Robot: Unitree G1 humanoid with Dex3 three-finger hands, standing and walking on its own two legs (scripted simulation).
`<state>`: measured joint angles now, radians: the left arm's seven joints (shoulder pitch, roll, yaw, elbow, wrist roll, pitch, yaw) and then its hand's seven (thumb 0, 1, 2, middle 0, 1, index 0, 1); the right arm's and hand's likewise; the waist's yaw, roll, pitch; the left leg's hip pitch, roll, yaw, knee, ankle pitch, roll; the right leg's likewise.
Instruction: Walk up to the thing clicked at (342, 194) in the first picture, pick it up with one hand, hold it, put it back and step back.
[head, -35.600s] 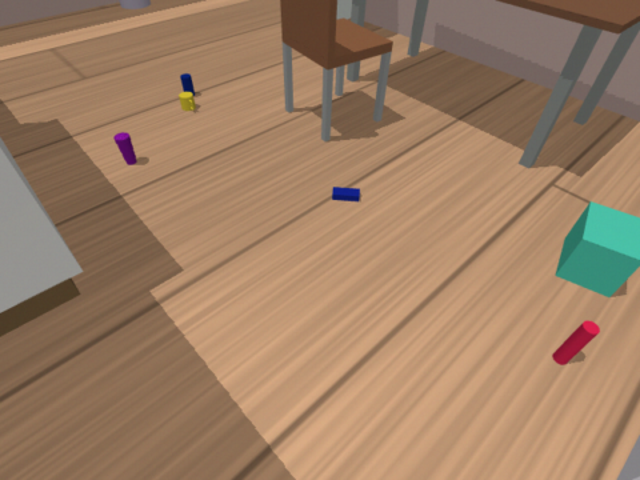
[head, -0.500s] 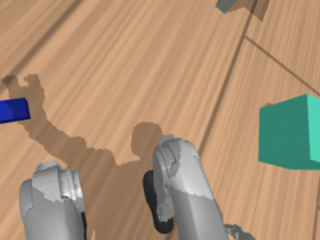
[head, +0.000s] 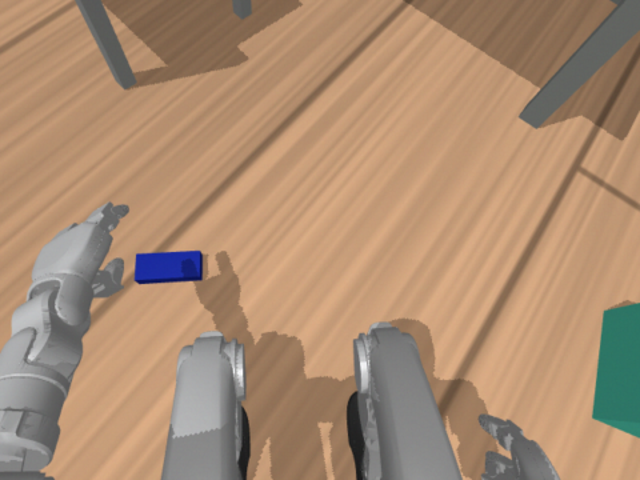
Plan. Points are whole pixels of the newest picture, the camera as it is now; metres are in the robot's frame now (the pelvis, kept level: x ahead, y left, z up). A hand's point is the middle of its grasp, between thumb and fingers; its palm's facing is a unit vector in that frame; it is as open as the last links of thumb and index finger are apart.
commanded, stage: home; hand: left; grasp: from above
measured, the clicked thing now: (169, 267) +0.49 +0.27 -0.43
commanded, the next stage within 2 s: none
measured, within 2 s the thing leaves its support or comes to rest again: neither
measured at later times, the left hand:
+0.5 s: hand (53, 380) +0.25 +0.20 +0.10, palm faces +0.03 -0.94 -0.33, open 7.4 cm
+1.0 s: hand out of the picture +0.22 +0.19 +0.22, palm faces +0.15 -0.97 -0.20, open 7.4 cm
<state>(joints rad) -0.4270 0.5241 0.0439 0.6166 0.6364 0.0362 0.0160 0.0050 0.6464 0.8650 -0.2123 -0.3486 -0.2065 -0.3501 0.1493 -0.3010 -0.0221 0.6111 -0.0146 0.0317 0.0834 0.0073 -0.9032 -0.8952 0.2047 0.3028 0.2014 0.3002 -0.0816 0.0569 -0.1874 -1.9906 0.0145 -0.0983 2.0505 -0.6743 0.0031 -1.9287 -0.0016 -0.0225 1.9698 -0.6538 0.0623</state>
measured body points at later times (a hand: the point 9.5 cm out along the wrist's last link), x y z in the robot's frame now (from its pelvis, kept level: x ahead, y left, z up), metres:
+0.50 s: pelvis +0.03 -0.01 +0.18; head +0.12 +0.02 +0.62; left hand +0.25 +0.25 +0.12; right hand +0.23 -0.23 +0.10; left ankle +0.07 +0.12 -0.41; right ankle +0.09 -0.15 -0.41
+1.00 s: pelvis +0.08 +0.00 +0.27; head +0.09 +0.00 +0.72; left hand +0.21 +0.24 +0.24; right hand +0.27 -0.23 +0.21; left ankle +0.07 +0.12 -0.41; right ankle +0.09 -0.15 -0.41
